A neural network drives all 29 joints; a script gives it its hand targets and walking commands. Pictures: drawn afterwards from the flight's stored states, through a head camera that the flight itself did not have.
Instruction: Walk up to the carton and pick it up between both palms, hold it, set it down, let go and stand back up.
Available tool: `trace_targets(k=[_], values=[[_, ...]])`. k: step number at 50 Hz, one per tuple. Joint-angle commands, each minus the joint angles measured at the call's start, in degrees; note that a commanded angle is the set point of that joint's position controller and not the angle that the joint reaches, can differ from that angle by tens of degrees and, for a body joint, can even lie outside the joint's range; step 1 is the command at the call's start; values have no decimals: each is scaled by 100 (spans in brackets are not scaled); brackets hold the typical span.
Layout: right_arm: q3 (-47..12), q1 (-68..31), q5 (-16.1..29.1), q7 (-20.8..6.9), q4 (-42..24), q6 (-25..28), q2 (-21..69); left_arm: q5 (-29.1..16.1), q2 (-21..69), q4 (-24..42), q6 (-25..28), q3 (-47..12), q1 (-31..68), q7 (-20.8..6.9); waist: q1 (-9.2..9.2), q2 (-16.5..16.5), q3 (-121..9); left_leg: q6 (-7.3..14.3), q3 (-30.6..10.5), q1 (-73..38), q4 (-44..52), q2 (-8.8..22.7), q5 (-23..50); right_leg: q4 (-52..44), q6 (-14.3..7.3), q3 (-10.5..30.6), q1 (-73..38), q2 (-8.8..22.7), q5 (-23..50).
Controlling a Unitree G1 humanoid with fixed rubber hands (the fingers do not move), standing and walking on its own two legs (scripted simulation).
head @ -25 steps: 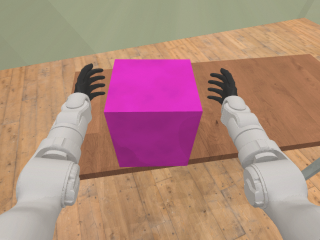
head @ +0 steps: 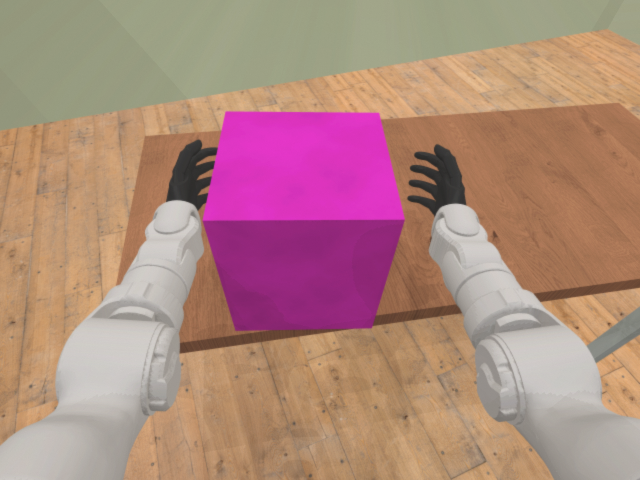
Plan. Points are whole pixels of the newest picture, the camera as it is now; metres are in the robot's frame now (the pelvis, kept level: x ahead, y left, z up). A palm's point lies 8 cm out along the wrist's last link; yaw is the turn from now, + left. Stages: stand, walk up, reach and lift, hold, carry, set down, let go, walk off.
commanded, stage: reach and lift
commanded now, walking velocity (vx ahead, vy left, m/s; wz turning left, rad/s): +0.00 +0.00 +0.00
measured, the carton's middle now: (303, 227) +0.45 +0.01 +0.05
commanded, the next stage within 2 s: none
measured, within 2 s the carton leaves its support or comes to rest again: neither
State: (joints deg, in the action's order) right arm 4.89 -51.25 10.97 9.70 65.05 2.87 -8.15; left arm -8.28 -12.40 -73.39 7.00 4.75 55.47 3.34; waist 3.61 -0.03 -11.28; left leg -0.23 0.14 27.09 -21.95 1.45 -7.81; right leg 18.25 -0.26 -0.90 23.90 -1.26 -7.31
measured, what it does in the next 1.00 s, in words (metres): stands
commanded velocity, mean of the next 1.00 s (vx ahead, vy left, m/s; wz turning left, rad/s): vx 0.00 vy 0.00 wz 0.00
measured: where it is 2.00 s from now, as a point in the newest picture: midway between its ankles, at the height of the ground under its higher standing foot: outside the picture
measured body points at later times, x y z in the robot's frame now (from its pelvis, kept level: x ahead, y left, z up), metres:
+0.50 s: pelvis +0.00 +0.00 +0.00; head +0.03 +0.02 +0.45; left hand +0.46 +0.15 +0.12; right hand +0.44 -0.16 +0.12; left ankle +0.02 +0.12 -0.74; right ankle +0.00 -0.12 -0.74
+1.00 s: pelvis +0.00 +0.00 +0.00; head +0.03 +0.02 +0.45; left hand +0.46 +0.15 +0.12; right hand +0.44 -0.15 +0.12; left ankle +0.02 +0.12 -0.74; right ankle +0.00 -0.12 -0.74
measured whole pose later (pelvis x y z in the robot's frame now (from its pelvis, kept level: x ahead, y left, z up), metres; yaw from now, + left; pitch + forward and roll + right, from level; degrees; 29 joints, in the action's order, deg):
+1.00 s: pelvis +0.00 +0.00 +0.00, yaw +2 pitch +12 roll -1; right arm 23.4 -51.7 -8.4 8.5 60.6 -0.1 0.6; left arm 8.3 -6.8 -68.9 4.7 19.0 55.4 4.5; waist 4.6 0.8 -10.3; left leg -0.4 -2.0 24.3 -17.8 0.8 -5.7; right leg 12.9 -0.5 -3.2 19.9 -0.8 -5.2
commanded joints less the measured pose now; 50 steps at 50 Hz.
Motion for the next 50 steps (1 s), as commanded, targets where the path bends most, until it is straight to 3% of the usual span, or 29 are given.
trace_targets(k=[1,2,3,5,6,10,12,15,16,18,19,21,24,26,28,31,35,38,40,43,44,46,48,50], values=[[257,-2658,-341,49,-1138,255,-494,136,-621,870,357,90,2608,-25,101,-56,-2856,-87,45,-1510,-49,-142,982,57,259,-233,-879,18,1548],[356,-2722,-394,64,-1112,268,-500,204,-645,919,376,104,2738,8,50,-171,-2952,-107,67,-1517,-75,-159,933,108,225,-259,-756,-1,1554],[454,-2878,-462,73,-1067,287,-449,221,-567,897,364,108,2794,49,147,-234,-2871,-166,20,-1678,-128,-156,1045,120,195,-290,-540,-28,1540],[423,-2815,-505,31,-774,194,-432,253,-512,694,327,106,2741,102,126,-201,-2662,-146,1,-1830,-112,-107,974,-1,165,-281,-390,-14,1275],[416,-2738,-469,38,-668,133,-410,255,-460,675,298,111,2715,121,108,-363,-2597,-178,13,-1807,-84,-108,801,-28,169,-271,-344,4,1097],[661,-2594,-665,95,-754,158,-440,470,-241,1022,226,147,2653,231,222,-522,-3085,-348,-116,-2442,-283,-89,1830,-119,55,-306,-280,-68,1616],[676,-2554,-716,106,-879,172,-413,631,-88,1087,162,217,2551,215,158,-453,-2956,-352,-96,-2528,-334,-87,2253,-182,43,-290,-433,-87,1917],[844,-2511,-867,144,-1028,143,-308,773,45,1250,89,388,2486,165,157,-371,-2790,-305,-128,-2266,-174,-98,2121,-209,96,-306,-683,-110,1986],[970,-2571,-950,149,-1181,218,-284,850,130,1410,101,397,2518,190,221,-409,-2968,-325,-111,-2325,-239,-127,2264,-209,110,-323,-649,-111,2077],[1055,-2523,-1050,109,-1202,227,-227,1050,185,1585,52,506,2544,219,133,-589,-3041,-352,-115,-2650,-174,-131,2291,-272,104,-353,-577,-126,1997],[1005,-2590,-1076,77,-1380,230,-164,1071,174,1528,38,559,2499,216,52,-500,-3105,-322,-95,-2654,-208,-152,2267,-280,105,-354,-555,-135,1998],[1086,-2581,-1130,26,-1149,122,-184,1055,221,1493,-20,463,2537,260,127,-370,-2841,-349,-96,-2628,-110,-105,2024,-308,94,-405,-552,-179,1747],[1169,-2416,-1115,71,-953,47,-182,1127,220,1506,-115,536,2435,296,85,-483,-2494,-311,-110,-2483,-126,-110,1926,-310,34,-339,-648,-114,1665],[1100,-2585,-1165,70,-1076,-33,-143,1002,183,1274,-171,617,2426,242,85,-216,-2422,-231,-90,-2305,-14,-135,1490,-333,127,-384,-722,-85,1494],[1129,-2529,-1187,56,-1173,-8,-41,1007,172,1323,-135,577,2415,240,21,-262,-2580,-203,-92,-2083,77,-149,1398,-253,156,-375,-813,-73,1501],[1328,-2708,-1340,54,-1316,115,-83,1014,199,1535,43,462,2656,286,253,-459,-3075,-256,-58,-2188,-91,-171,1741,-202,118,-379,-774,-100,1798],[1199,-2502,-1241,74,-1002,-50,82,1060,268,1172,-89,657,2329,249,78,-406,-2513,-198,-93,-2138,-37,-161,1665,-213,167,-355,-868,-61,1882],[1320,-2731,-1406,81,-1136,-34,107,1144,121,1034,-3,791,2559,219,104,-215,-2660,-148,-61,-1758,112,-214,1305,-116,243,-372,-1016,-84,1781],[1483,-2722,-1605,98,-1421,54,65,1152,71,1285,46,778,2678,264,187,-147,-2887,-134,-71,-1939,111,-201,1349,-186,190,-381,-1033,-71,1785],[1484,-2527,-1650,45,-1242,32,360,1302,450,1435,53,745,2521,208,234,-427,-3001,-213,-104,-2335,-2,-233,1931,-327,131,-371,-921,-103,2043],[1484,-2593,-1738,8,-1022,-16,486,1401,460,1157,31,842,2560,161,185,-413,-2739,-236,-136,-2272,20,-211,1831,-370,128,-380,-902,-86,1917],[1534,-2635,-1879,-29,-1415,-39,590,1531,437,1346,6,1140,2569,91,97,-233,-2558,-142,-94,-1900,196,-260,1378,-394,144,-377,-1123,-70,1723],[1630,-2768,-2012,-195,-1469,-80,1080,1778,832,1348,49,1309,2615,-65,83,-286,-2412,-92,-82,-1689,398,-279,1253,-394,207,-402,-1352,-60,1788],[1891,-2787,-2607,-489,-1693,-103,1809,2365,1564,1490,-8,1679,2654,-326,55,-413,-2360,-129,-146,-1746,545,-344,1376,-515,218,-506,-1673,-104,1937]])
